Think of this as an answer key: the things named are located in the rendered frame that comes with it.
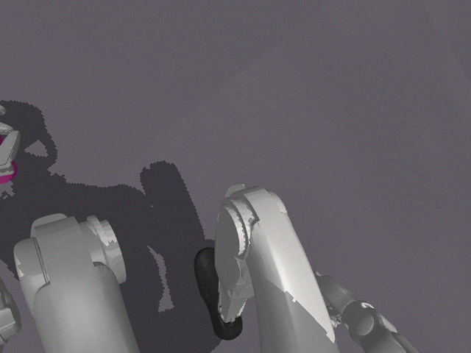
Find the left robot hand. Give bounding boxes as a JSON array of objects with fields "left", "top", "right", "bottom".
[{"left": 0, "top": 105, "right": 21, "bottom": 176}]

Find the right robot arm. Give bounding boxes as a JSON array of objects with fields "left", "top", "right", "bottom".
[{"left": 341, "top": 300, "right": 419, "bottom": 353}]

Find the right robot foot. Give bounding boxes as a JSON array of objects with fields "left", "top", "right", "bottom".
[{"left": 194, "top": 247, "right": 243, "bottom": 340}]

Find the left robot arm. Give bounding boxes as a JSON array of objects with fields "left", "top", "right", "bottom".
[{"left": 0, "top": 276, "right": 21, "bottom": 353}]

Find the can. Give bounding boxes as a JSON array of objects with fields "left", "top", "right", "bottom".
[{"left": 0, "top": 135, "right": 18, "bottom": 184}]

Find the right robot hand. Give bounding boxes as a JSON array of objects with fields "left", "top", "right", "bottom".
[{"left": 312, "top": 269, "right": 358, "bottom": 327}]

